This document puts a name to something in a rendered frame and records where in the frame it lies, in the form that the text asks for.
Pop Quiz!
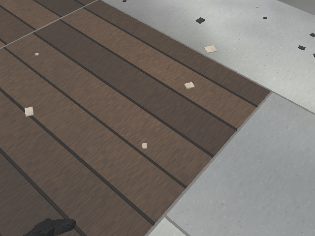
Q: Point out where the left robot hand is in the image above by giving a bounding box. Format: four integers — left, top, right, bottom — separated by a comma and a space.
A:
23, 218, 76, 236

